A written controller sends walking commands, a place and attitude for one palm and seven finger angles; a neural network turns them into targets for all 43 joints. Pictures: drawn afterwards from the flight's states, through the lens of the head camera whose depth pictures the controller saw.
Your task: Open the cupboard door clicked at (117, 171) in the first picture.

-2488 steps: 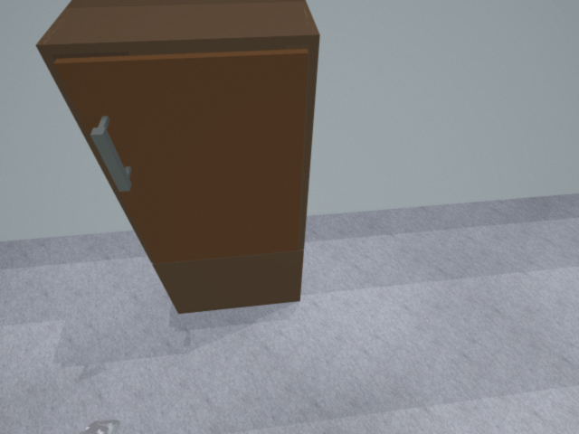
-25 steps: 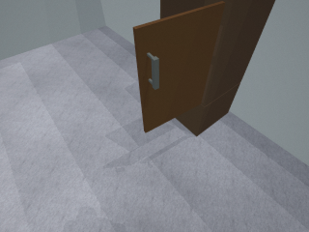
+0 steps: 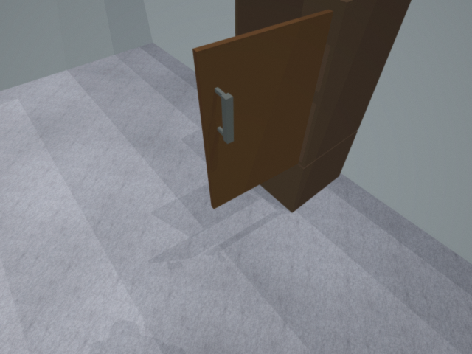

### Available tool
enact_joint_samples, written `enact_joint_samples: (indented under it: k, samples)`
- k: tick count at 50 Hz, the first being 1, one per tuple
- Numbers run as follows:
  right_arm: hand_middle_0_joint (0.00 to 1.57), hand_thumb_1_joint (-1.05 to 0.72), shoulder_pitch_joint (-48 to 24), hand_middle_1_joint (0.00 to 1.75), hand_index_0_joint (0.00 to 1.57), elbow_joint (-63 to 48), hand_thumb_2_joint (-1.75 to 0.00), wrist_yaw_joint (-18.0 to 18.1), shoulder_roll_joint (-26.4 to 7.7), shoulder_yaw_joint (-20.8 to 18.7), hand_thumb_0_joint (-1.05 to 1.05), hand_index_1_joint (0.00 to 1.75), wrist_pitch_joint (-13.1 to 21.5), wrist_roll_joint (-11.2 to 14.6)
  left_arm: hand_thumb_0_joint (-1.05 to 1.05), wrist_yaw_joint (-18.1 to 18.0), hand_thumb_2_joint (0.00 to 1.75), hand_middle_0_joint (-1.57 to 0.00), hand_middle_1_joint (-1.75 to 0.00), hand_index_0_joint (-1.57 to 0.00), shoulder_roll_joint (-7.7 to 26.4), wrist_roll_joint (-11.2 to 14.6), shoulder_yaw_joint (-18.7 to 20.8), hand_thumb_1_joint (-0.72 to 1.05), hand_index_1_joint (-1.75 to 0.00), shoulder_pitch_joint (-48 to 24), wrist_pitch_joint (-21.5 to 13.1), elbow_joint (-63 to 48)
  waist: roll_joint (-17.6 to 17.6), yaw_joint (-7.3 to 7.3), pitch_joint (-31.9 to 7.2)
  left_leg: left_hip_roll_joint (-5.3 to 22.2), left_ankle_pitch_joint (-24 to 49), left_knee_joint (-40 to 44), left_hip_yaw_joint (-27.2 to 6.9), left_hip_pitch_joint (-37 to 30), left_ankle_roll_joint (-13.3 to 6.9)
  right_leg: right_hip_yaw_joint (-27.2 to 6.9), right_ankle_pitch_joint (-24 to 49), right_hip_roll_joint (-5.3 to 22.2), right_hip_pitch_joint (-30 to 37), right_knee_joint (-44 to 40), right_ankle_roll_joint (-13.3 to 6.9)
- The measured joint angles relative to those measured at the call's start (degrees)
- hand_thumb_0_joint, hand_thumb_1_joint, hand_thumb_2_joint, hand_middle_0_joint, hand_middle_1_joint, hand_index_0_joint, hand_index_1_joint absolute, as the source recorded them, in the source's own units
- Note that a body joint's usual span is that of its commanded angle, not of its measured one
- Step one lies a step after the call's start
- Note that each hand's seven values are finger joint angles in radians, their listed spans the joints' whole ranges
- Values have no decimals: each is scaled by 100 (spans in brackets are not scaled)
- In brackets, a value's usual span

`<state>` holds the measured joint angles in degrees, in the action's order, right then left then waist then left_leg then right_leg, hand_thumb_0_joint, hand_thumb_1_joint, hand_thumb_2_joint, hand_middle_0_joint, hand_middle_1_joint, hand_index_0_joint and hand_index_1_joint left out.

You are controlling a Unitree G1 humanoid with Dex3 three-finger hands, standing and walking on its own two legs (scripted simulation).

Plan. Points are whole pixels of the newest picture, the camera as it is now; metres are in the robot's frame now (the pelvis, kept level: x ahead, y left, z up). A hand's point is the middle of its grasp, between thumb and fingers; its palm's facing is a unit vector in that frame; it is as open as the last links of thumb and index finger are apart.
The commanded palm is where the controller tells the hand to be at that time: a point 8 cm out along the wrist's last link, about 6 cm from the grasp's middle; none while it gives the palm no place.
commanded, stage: look to check the result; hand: left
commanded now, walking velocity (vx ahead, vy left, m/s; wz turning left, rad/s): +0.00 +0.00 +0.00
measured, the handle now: (223, 115) +0.66 +0.06 +0.02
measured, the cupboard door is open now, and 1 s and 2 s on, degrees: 84 84 84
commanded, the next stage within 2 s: stand and wait in 0.46 s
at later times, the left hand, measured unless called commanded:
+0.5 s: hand out of the picture +0.07 +0.23 -0.16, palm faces -0.02 -0.94 -0.33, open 7.4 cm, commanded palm none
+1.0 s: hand out of the picture +0.09 +0.23 -0.16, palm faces -0.04 -0.95 -0.32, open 7.4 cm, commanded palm none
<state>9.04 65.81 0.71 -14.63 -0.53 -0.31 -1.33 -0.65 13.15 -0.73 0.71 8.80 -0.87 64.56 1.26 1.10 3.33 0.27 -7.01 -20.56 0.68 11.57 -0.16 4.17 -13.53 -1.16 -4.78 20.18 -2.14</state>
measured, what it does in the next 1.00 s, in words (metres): stands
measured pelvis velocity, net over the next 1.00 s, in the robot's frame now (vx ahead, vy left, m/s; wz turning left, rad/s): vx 0.03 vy -0.01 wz -0.01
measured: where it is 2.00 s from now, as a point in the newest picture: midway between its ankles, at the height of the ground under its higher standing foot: outside the picture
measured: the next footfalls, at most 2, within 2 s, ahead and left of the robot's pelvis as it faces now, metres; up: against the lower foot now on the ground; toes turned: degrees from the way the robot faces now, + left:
none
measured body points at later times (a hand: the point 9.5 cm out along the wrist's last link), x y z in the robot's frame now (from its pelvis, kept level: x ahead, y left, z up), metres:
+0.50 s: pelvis +0.01 +0.00 +0.00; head +0.03 -0.02 +0.45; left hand +0.07 +0.28 -0.13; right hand +0.08 -0.28 -0.15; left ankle +0.05 +0.12 -0.75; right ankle -0.03 -0.09 -0.75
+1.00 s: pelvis +0.03 -0.01 +0.00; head +0.05 -0.01 +0.45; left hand +0.09 +0.28 -0.14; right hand +0.08 -0.29 -0.15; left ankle +0.05 +0.12 -0.75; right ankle -0.03 -0.09 -0.75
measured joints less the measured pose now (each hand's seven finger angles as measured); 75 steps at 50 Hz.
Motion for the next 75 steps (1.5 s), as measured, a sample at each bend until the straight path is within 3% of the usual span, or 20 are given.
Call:
enact_joint_samples:
  k: [20, 75]
  samples:
    - [20, -90, -288, 30, 21, -37, -90, -20, -259, 30, 1, 30, 3, 25, 0, 13, 89, -20, -30, -20, 345, 6, 6, 91, -30, -34, 4, 135, 45, -80, 38, 5, 6, 199, 25, -167, 20, -32, 39, -12, 176, -241, -8]
    - [20, -90, -279, 30, 21, -30, -90, 6, -206, 52, 1, 30, 26, 40, 0, -11, 89, -20, -30, -20, 291, 11, -27, 91, -30, -80, -13, 55, -57, -55, -1, 17, -130, 298, 78, -348, 55, -98, -29, -25, 377, -429, -24]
